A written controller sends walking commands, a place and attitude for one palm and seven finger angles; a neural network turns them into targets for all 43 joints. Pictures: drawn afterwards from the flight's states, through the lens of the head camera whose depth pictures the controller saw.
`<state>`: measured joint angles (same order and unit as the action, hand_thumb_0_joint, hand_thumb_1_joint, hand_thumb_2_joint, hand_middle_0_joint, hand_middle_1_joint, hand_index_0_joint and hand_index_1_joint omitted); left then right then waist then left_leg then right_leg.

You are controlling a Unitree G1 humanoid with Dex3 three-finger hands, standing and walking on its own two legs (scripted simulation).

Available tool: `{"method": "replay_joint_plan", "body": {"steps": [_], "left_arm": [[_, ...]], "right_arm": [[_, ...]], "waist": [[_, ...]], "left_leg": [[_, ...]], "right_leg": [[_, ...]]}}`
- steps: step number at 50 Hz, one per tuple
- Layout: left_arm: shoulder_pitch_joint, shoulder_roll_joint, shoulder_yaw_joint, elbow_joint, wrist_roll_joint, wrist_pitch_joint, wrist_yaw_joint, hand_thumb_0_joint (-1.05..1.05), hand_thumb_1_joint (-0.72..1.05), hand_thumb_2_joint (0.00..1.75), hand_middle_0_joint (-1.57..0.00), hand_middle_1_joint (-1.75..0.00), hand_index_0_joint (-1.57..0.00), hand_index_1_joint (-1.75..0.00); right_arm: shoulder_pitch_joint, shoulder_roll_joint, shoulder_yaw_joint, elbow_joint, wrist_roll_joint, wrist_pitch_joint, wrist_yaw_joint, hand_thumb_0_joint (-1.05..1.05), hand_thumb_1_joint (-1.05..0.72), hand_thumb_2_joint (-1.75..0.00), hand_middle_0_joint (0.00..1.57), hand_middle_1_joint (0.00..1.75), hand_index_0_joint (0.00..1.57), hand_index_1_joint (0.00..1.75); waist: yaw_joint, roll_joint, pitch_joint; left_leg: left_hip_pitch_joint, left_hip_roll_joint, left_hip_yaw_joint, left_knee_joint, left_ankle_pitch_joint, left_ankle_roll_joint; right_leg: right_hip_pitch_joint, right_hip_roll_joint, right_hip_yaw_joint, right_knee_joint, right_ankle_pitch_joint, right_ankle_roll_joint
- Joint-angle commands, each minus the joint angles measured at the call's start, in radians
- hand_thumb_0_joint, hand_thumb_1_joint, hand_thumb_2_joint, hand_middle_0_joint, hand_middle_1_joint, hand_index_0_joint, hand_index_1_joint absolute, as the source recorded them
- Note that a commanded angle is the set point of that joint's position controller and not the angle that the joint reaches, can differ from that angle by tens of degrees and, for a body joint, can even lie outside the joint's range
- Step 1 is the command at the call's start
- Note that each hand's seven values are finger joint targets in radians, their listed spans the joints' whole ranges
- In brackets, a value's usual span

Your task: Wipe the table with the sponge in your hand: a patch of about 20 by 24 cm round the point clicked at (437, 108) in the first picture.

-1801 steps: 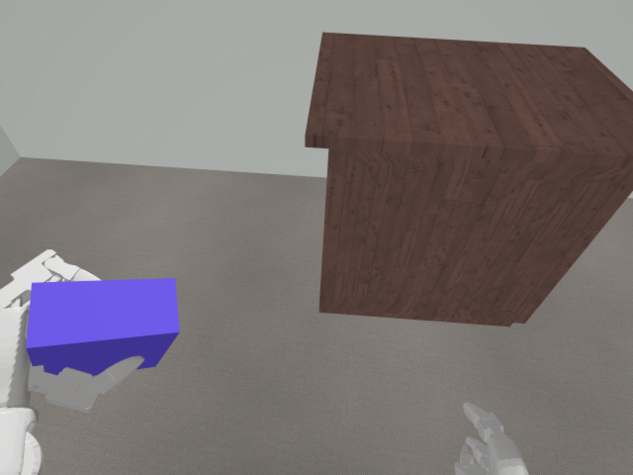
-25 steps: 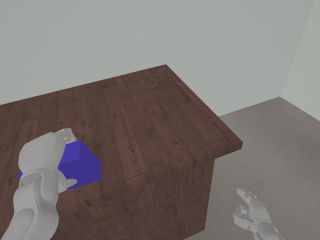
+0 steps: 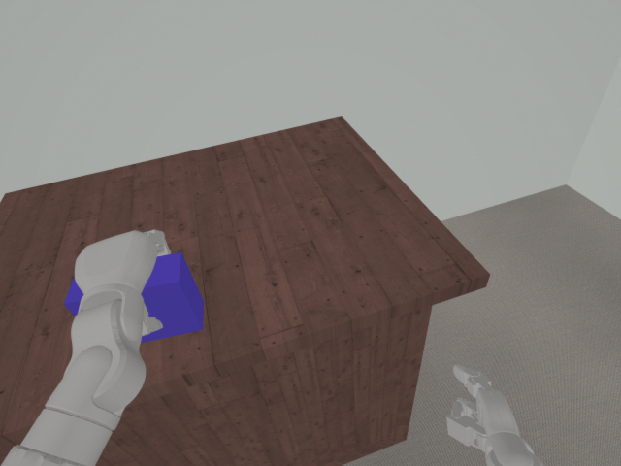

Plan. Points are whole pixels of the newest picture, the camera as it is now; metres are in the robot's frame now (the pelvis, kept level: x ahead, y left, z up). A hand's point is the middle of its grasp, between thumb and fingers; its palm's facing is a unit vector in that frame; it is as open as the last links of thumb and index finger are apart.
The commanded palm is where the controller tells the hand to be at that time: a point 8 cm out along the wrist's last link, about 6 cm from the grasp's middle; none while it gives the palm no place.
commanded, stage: wipe forward along the middle lane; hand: left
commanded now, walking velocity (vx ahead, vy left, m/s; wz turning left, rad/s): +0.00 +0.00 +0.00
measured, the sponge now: (147, 310) +0.27 +0.28 +0.08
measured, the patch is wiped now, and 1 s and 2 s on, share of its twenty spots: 1.00 1.00 1.00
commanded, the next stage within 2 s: slide back across to the first lane in 1.16 s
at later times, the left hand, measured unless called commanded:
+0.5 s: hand (147, 259) +0.33 +0.29 +0.12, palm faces -0.03 -0.04 -1.00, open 9.6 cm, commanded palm +0.31 +0.30 +0.16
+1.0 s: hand (139, 240) +0.37 +0.32 +0.12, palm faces -0.07 -0.03 -1.00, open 9.7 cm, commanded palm +0.35 +0.33 +0.16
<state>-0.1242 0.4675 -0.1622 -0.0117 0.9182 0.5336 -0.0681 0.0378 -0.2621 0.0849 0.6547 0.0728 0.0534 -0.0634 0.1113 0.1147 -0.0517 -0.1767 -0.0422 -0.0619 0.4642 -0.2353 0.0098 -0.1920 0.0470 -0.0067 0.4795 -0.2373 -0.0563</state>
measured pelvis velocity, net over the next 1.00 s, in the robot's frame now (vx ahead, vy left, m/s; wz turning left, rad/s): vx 0.00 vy -0.01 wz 0.00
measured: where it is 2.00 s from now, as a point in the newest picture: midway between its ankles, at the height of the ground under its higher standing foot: outside the picture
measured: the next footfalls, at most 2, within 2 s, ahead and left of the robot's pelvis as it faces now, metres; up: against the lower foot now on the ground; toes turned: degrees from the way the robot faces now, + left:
none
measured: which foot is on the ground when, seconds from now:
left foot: down 0.00-1.00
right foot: down 0.00-1.00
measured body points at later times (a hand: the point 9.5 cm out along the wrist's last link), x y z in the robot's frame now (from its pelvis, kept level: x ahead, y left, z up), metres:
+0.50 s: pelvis +0.01 -0.02 +0.00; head -0.01 -0.06 +0.45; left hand +0.33 +0.29 +0.18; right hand +0.20 -0.26 -0.11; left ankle +0.01 +0.12 -0.74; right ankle +0.02 -0.08 -0.74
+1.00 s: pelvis +0.00 -0.01 +0.00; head +0.01 -0.04 +0.44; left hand +0.37 +0.32 +0.18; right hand +0.15 -0.27 -0.12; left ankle +0.01 +0.12 -0.74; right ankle +0.02 -0.08 -0.74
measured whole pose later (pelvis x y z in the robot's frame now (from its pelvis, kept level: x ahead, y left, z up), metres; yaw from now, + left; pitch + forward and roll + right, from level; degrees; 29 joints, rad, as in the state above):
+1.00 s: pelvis +0.00 -0.01 +0.00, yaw +0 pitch +3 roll +0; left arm -0.52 0.61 0.00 0.65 0.93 0.21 -0.07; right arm 0.19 -0.31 0.03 0.68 0.08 0.11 -0.08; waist 0.02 0.09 -0.08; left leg -0.33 -0.02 -0.07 0.53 -0.26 0.01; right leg -0.33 0.07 -0.02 0.50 -0.23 -0.07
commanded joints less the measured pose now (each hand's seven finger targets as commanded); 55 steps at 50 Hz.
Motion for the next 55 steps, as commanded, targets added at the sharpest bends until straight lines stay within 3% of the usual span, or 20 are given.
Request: {"method": "replay_joint_plan", "body": {"steps": [1,3,4,5,9,10,11,14,17,19,21,23,24,28,29,33,42,49,51,55], "left_arm": [[-0.267,0.146,0.080,-0.045,0.029,-0.033,0.018,0.00,0.10,1.30,-1.20,-1.60,-1.20,-1.60],[-0.264,0.171,0.103,-0.008,0.028,-0.041,0.015,0.00,0.10,1.30,-1.20,-1.60,-1.20,-1.60],[-0.290,0.206,0.127,-0.017,0.035,-0.050,0.016,0.00,0.10,1.30,-1.20,-1.60,-1.20,-1.60],[-0.288,0.176,0.103,0.007,0.031,-0.055,0.014,0.00,0.10,1.30,-1.20,-1.60,-1.20,-1.60],[-0.297,0.241,0.154,0.082,0.030,-0.073,0.009,0.00,0.10,1.30,-1.20,-1.60,-1.20,-1.60],[-0.319,0.216,0.124,0.108,0.029,-0.075,0.008,0.00,0.10,1.30,-1.20,-1.60,-1.20,-1.60],[-0.323,0.239,0.140,0.149,0.032,-0.079,0.007,0.00,0.10,1.30,-1.20,-1.60,-1.20,-1.60],[-0.322,0.277,0.169,0.178,0.035,-0.097,-0.001,0.00,0.10,1.30,-1.20,-1.60,-1.20,-1.60],[-0.315,0.258,0.149,0.250,0.031,-0.114,-0.010,0.00,0.10,1.30,-1.20,-1.60,-1.20,-1.60],[-0.352,0.300,0.179,0.267,0.036,-0.132,-0.014,0.00,0.10,1.30,-1.20,-1.60,-1.20,-1.60],[-0.338,0.279,0.165,0.296,0.033,-0.154,-0.015,0.00,0.10,1.30,-1.20,-1.60,-1.20,-1.60],[-0.368,0.312,0.186,0.327,0.033,-0.173,-0.014,0.00,0.10,1.30,-1.20,-1.60,-1.20,-1.60],[-0.376,0.345,0.215,0.321,0.031,-0.183,-0.013,0.00,0.10,1.30,-1.20,-1.60,-1.20,-1.60],[-0.405,0.354,0.212,0.386,0.032,-0.214,-0.005,0.00,0.10,1.30,-1.20,-1.60,-1.20,-1.60],[-0.434,0.389,0.241,0.389,0.037,-0.225,-0.002,0.00,0.10,1.30,-1.20,-1.60,-1.20,-1.60],[-0.441,0.347,0.205,0.423,0.038,-0.241,0.006,0.00,0.10,1.30,-1.20,-1.60,-1.20,-1.60],[-0.560,0.419,0.236,0.546,0.049,-0.282,0.028,0.00,0.10,1.30,-1.20,-1.60,-1.20,-1.60],[-0.665,0.455,0.241,0.611,0.075,-0.323,0.024,0.00,0.10,1.30,-1.20,-1.60,-1.20,-1.60],[-0.669,0.407,0.200,0.649,0.083,-0.329,0.025,0.00,0.10,1.30,-1.20,-1.60,-1.20,-1.60],[-0.664,0.408,0.213,0.654,0.081,-0.347,0.034,0.00,0.10,1.30,-1.20,-1.60,-1.20,-1.60]], "right_arm": [[-0.211,-0.105,-0.050,-0.170,-0.003,-0.063,-0.009,0.00,-0.90,-0.90,0.20,0.30,0.20,0.30],[-0.202,-0.112,-0.055,-0.165,-0.006,-0.053,-0.010,0.00,-0.90,-0.90,0.20,0.30,0.20,0.30],[-0.205,-0.115,-0.053,-0.168,-0.003,-0.055,-0.011,0.00,-0.90,-0.90,0.20,0.30,0.20,0.30],[-0.194,-0.112,-0.054,-0.173,-0.005,-0.056,-0.013,0.00,-0.90,-0.90,0.20,0.30,0.20,0.30],[-0.179,-0.126,-0.060,-0.160,-0.003,-0.044,-0.017,0.00,-0.90,-0.90,0.20,0.30,0.20,0.30],[-0.164,-0.125,-0.059,-0.159,-0.004,-0.043,-0.020,0.00,-0.90,-0.90,0.20,0.30,0.20,0.30],[-0.150,-0.130,-0.063,-0.145,-0.003,-0.041,-0.020,0.00,-0.90,-0.90,0.20,0.30,0.20,0.30],[-0.148,-0.137,-0.064,-0.155,-0.003,-0.034,-0.022,0.00,-0.90,-0.90,0.20,0.30,0.20,0.30],[-0.109,-0.142,-0.071,-0.146,-0.003,-0.026,-0.021,0.00,-0.90,-0.90,0.20,0.30,0.20,0.30],[-0.107,-0.146,-0.071,-0.149,-0.001,-0.025,-0.024,0.00,-0.90,-0.90,0.20,0.30,0.20,0.30],[-0.079,-0.149,-0.077,-0.148,-0.002,-0.022,-0.023,0.00,-0.90,-0.90,0.20,0.30,0.20,0.30],[-0.063,-0.156,-0.080,-0.142,-0.003,-0.017,-0.024,0.00,-0.90,-0.90,0.20,0.30,0.20,0.30],[-0.071,-0.154,-0.080,-0.149,0.000,-0.020,-0.025,0.00,-0.90,-0.90,0.20,0.30,0.20,0.30],[-0.034,-0.161,-0.087,-0.138,-0.002,-0.011,-0.026,0.00,-0.90,-0.90,0.20,0.30,0.20,0.30],[-0.035,-0.162,-0.085,-0.139,0.001,-0.012,-0.027,0.00,-0.90,-0.90,0.20,0.30,0.20,0.30],[-0.012,-0.163,-0.093,-0.136,0.002,-0.002,-0.024,0.00,-0.90,-0.90,0.20,0.30,0.20,0.30],[0.026,-0.171,-0.098,-0.112,0.004,0.004,-0.032,0.00,-0.90,-0.90,0.20,0.30,0.20,0.30],[0.051,-0.172,-0.097,-0.111,0.007,0.012,-0.030,0.00,-0.90,-0.90,0.20,0.30,0.20,0.30],[0.071,-0.171,-0.100,-0.108,0.008,0.016,-0.028,0.00,-0.90,-0.90,0.20,0.30,0.20,0.30],[0.083,-0.173,-0.106,-0.112,0.007,0.021,-0.024,0.00,-0.90,-0.90,0.20,0.30,0.20,0.30]], "waist": [[-0.023,-0.134,-0.100],[-0.021,-0.157,-0.097],[-0.022,-0.135,-0.100],[-0.023,-0.150,-0.097],[-0.026,-0.153,-0.078],[-0.034,-0.147,-0.077],[-0.039,-0.152,-0.067],[-0.032,-0.146,-0.090],[-0.045,-0.174,-0.086],[-0.047,-0.163,-0.092],[-0.053,-0.178,-0.100],[-0.058,-0.200,-0.105],[-0.052,-0.166,-0.106],[-0.058,-0.164,-0.111],[-0.058,-0.170,-0.120],[-0.068,-0.167,-0.122],[-0.082,-0.181,-0.135],[-0.091,-0.130,-0.168],[-0.100,-0.145,-0.151],[-0.093,-0.146,-0.182]], "left_leg": [[-0.020,0.004,0.018,-0.068,0.077,0.041],[-0.034,0.001,0.024,-0.064,0.072,0.041],[-0.028,0.003,0.019,-0.067,0.071,0.042],[-0.036,-0.001,0.026,-0.059,0.074,0.044],[-0.052,-0.004,0.027,-0.051,0.072,0.043],[-0.060,-0.005,0.035,-0.047,0.068,0.044],[-0.067,-0.005,0.035,-0.042,0.067,0.043],[-0.077,-0.010,0.034,-0.036,0.077,0.045],[-0.097,-0.010,0.046,-0.019,0.086,0.047],[-0.104,-0.010,0.039,-0.019,0.075,0.049],[-0.115,-0.012,0.046,-0.006,0.082,0.051],[-0.131,-0.014,0.050,0.004,0.078,0.052],[-0.130,-0.012,0.042,0.000,0.077,0.053],[-0.155,-0.015,0.048,0.009,0.062,0.053],[-0.158,-0.013,0.038,0.004,0.065,0.055],[-0.166,-0.016,0.046,0.014,0.056,0.056],[-0.204,-0.015,0.046,0.018,0.014,0.058],[-0.211,-0.014,0.037,0.008,0.034,0.058],[-0.209,-0.011,0.041,0.005,0.030,0.059],[-0.190,-0.010,0.038,0.003,0.057,0.062]], "right_leg": [[0.029,-0.023,0.031,-0.111,0.010,-0.010],[0.039,-0.025,0.036,-0.115,0.018,-0.003],[0.033,-0.022,0.055,-0.115,0.012,-0.012],[0.038,-0.028,0.036,-0.113,0.020,-0.006],[0.028,-0.025,0.067,-0.120,0.034,-0.005],[0.029,-0.029,0.046,-0.117,0.032,0.000],[0.022,-0.028,0.054,-0.120,0.037,0.001],[0.039,-0.031,0.079,-0.116,0.062,-0.002],[0.047,-0.036,0.063,-0.110,0.107,0.010],[0.035,-0.034,0.086,-0.114,0.090,0.005],[0.044,-0.037,0.066,-0.106,0.117,0.012],[0.047,-0.041,0.076,-0.104,0.131,0.017],[0.041,-0.040,0.093,-0.106,0.119,0.010],[0.041,-0.044,0.081,-0.104,0.109,0.016],[0.039,-0.041,0.094,-0.102,0.107,0.009],[0.023,-0.042,0.076,-0.103,0.105,0.015],[0.011,-0.046,0.090,-0.112,0.041,0.019],[0.011,-0.042,0.080,-0.100,0.072,0.006],[-0.013,-0.037,0.054,-0.102,0.062,0.009],[-0.004,-0.033,0.042,-0.098,0.095,0.004]]}}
